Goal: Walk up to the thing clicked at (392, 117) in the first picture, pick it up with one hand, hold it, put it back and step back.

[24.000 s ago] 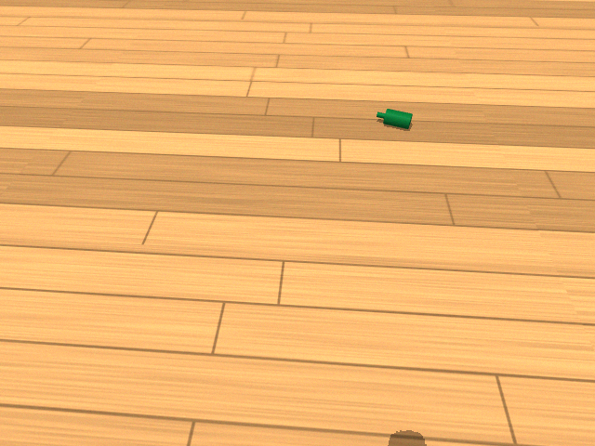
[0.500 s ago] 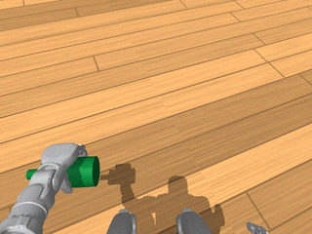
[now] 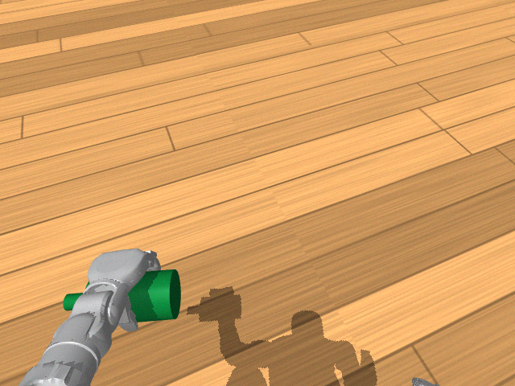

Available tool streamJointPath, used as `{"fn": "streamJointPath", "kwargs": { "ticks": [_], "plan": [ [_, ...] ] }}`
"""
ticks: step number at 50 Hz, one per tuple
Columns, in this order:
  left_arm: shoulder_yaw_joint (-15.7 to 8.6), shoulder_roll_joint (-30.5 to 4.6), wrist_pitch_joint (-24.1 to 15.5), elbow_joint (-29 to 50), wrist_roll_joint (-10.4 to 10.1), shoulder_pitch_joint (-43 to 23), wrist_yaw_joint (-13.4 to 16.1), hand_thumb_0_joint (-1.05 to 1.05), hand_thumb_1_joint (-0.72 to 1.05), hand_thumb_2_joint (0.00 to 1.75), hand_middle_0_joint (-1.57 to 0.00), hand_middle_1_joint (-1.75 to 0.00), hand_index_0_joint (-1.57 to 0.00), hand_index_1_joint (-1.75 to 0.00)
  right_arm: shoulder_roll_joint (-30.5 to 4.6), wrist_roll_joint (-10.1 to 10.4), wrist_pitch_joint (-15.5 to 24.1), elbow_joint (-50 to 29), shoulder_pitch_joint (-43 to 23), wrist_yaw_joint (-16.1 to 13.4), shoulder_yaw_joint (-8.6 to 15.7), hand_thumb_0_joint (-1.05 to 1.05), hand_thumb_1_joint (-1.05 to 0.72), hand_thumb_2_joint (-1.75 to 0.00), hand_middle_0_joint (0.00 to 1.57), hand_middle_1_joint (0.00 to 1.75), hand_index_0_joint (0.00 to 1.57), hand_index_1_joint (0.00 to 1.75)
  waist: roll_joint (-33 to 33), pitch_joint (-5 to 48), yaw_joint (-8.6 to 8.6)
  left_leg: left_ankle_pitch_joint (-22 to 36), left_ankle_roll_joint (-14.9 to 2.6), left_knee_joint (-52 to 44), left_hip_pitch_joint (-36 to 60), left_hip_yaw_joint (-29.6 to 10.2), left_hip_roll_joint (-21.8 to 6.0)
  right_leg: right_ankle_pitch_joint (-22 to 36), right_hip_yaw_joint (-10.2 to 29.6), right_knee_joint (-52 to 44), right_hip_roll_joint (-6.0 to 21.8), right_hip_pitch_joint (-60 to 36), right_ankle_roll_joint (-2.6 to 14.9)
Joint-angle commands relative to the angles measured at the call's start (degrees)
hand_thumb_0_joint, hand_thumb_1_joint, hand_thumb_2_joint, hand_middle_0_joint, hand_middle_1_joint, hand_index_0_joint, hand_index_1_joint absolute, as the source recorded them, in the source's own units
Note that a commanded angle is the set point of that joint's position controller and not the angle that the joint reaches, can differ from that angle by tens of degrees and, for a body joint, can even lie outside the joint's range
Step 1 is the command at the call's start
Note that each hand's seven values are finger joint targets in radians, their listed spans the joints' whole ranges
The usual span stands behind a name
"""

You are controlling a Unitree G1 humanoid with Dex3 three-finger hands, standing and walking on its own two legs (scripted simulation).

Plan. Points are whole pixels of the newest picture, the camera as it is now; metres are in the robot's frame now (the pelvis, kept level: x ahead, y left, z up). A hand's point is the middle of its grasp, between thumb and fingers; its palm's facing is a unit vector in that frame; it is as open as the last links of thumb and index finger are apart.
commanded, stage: hold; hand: left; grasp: from above
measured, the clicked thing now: (121, 297) +0.32 +0.25 -0.11
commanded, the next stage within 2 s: crouch in 1.92 s
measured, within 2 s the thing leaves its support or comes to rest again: neither
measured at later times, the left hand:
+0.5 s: hand (125, 282) +0.32 +0.22 -0.04, palm faces -0.48 -0.04 -0.88, open 10.9 cm
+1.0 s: hand (120, 288) +0.30 +0.22 -0.02, palm faces -0.48 -0.04 -0.88, open 10.9 cm
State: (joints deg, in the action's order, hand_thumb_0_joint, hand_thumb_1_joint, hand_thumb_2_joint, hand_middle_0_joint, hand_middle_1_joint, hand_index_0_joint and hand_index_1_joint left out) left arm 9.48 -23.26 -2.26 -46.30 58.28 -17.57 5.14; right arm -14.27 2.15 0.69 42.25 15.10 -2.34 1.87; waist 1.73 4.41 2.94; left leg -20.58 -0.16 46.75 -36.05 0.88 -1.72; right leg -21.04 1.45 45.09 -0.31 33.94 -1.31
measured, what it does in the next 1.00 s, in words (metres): stands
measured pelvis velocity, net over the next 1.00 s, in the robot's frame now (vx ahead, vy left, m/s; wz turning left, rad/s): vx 0.01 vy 0.00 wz -0.01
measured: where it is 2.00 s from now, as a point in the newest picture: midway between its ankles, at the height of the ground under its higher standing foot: outside the picture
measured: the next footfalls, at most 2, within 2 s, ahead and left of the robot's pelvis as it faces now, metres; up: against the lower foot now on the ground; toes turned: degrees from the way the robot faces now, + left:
none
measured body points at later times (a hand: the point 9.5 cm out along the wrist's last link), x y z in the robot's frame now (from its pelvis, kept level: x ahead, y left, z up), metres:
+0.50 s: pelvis +0.02 +0.00 +0.02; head +0.05 -0.01 +0.47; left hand +0.34 +0.22 +0.01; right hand +0.13 -0.27 -0.10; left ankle +0.03 +0.12 -0.70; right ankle +0.01 -0.14 -0.70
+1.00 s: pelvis +0.01 +0.00 +0.03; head +0.03 -0.02 +0.48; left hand +0.32 +0.22 +0.03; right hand +0.14 -0.26 -0.09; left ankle +0.03 +0.12 -0.70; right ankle +0.01 -0.14 -0.70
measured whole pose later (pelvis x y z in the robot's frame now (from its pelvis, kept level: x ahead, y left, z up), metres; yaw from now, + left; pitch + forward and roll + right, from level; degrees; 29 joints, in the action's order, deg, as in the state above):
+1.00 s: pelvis +0.01 +0.00 +0.03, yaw +0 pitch +3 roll +0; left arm 10.8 -23.7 -3.5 -36.7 58.1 -13.0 -2.0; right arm -14.8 3.5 -3.1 39.2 12.3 -3.2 2.0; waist 2.3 1.3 0.3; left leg -15.0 -0.1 32.3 -20.3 2.0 -1.1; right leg -15.9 2.4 32.1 0.3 19.2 -1.2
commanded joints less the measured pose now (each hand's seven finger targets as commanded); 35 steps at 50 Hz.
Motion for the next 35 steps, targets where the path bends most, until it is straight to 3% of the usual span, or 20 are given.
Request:
{"fn": "streamJointPath", "kwargs": {
  "ticks": [1, 2, 4, 9, 13, 17, 21, 25, 35],
  "plan": [
    [-5.44, -13.25, -0.46, 13.46, 0.31, -19.36, 2.99, 0.0, 0.79, 0.94, -1.19, -0.6, -1.16, -0.63, -8.5, -0.14, 1.39, -5.88, 0.14, -0.5, 3.34, 0.0, -0.89, -0.9, 0.2, 0.3, 0.2, 0.3, 2.63, 17.27, -0.48, 13.81, 0.35, -8.01, 16.76, -0.64, 2.18, 12.79, -0.96, -8.31, -1.84, -6.52, 1.9],
    [-5.07, -12.55, -0.46, 13.3, 0.03, -19.4, 2.91, 0.0, 0.81, 0.9, -1.19, -0.6, -1.16, -0.62, -8.5, -0.1, 1.39, -6.0, 0.06, -0.41, 3.37, 0.0, -0.89, -0.9, 0.2, 0.3, 0.2, 0.3, 2.84, 17.05, -0.03, 13.97, 0.53, -8.35, 17.57, -0.81, 2.09, 12.55, -1.07, -8.54, -1.84, -6.12, 1.92],
    [-5.83, -13.75, -0.24, 13.05, 0.68, -17.78, 2.81, 0.0, 0.81, 0.88, -1.19, -0.58, -1.17, -0.6, -8.62, -0.03, 1.13, -5.84, -0.14, -0.45, 3.47, 0.0, -0.89, -0.9, 0.2, 0.3, 0.2, 0.3, 2.24, 16.85, -1.01, 15.98, 0.55, -8.98, 18.35, -0.97, 1.95, 13.89, -1.33, -8.79, -1.97, -7.34, 2.02],
    [-4.93, -12.66, -0.37, 13.99, 0.23, -18.32, 1.47, 0.0, 0.8, 0.9, -1.19, -0.58, -1.16, -0.61, -8.88, 0.1, 0.78, -5.83, -0.12, -0.45, 3.79, 0.0, -0.89, -0.9, 0.2, 0.3, 0.2, 0.3, 1.52, 17.58, -0.5, 19.92, 0.14, -9.49, 21.19, -0.19, 2.16, 17.91, -0.83, -10.24, -1.95, -9.5, 1.68],
    [-4.42, -12.31, -0.48, 14.68, -0.07, -18.17, 0.44, 0.0, 0.81, 0.9, -1.2, -0.56, -1.18, -0.58, -8.94, 0.06, 0.41, -6.58, -1.16, -0.45, 3.81, 0.0, -0.89, -0.89, 0.2, 0.3, 0.2, 0.3, 1.19, 16.17, -0.34, 19.85, 0.16, -10.69, 21.89, -0.11, 2.25, 18.0, -0.91, -11.48, -1.95, -10.8, 1.63],
    [-4.9, -12.9, -0.52, 16.71, -0.14, -17.21, -0.6, 0.0, 0.8, 0.89, -1.19, -0.55, -1.16, -0.58, -8.73, 0.25, -0.05, -7.65, -1.99, -0.46, 3.65, 0.0, -0.89, -0.89, 0.2, 0.3, 0.2, 0.3, 1.14, 15.6, -1.55, 19.75, 0.02, -11.74, 21.36, 0.03, 2.46, 18.27, -0.65, -12.25, -1.82, -12.57, 1.64],
    [-5.39, -13.36, -0.69, 17.33, -0.14, -16.89, -1.5, 0.0, 0.8, 0.87, -1.19, -0.52, -1.17, -0.55, -9.02, 0.45, -0.54, -8.37, -2.51, -0.5, 3.73, 0.0, -0.89, -0.89, 0.2, 0.3, 0.2, 0.3, 1.75, 14.85, -1.23, 19.18, 0.06, -12.85, 22.69, 0.12, 2.39, 17.29, -0.77, -13.11, -1.87, -12.55, 1.77],
    [-5.62, -13.79, -0.95, 19.92, -0.02, -17.26, -2.33, 0.0, 0.8, 0.86, -1.19, -0.51, -1.17, -0.54, -8.86, 0.47, -0.86, -8.48, -2.83, -0.67, 3.68, 0.0, -0.89, -0.89, 0.2, 0.3, 0.2, 0.3, 2.09, 16.58, -1.56, 23.24, -0.13, -12.88, 24.74, 0.08, 2.12, 20.45, -0.82, -12.93, -2.05, -14.07, 1.71],
    [-5.41, -13.34, -0.86, 21.37, -0.2, -16.68, -3.21, 0.0, 0.82, 0.85, -1.21, -0.49, -1.18, -0.52, -8.64, 0.81, -1.56, -9.91, -4.68, -0.86, 3.49, 0.0, -0.89, -0.9, 0.2, 0.3, 0.2, 0.3, 1.25, 13.78, -2.19, 18.73, -0.45, -15.78, 24.57, 0.56, 2.44, 17.44, -0.53, -15.59, -1.73, -15.83, 1.66]
  ]
}}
